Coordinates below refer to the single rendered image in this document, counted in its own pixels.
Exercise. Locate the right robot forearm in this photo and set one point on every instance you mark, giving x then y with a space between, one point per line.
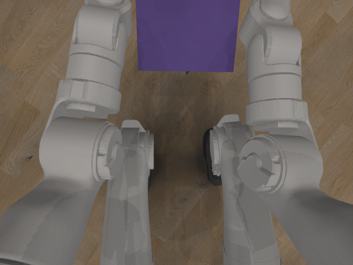
273 52

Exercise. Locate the left robot forearm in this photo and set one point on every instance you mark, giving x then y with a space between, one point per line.
96 60

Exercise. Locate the left robot upper arm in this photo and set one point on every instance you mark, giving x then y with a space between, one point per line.
47 225

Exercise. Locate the right robot shin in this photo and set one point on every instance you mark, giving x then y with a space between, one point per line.
231 118

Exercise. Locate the right robot upper arm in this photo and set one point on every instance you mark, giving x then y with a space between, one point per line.
285 172

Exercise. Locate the left robot foot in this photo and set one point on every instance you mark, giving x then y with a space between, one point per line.
149 180

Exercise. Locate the carton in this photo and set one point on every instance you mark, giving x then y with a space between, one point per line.
187 35

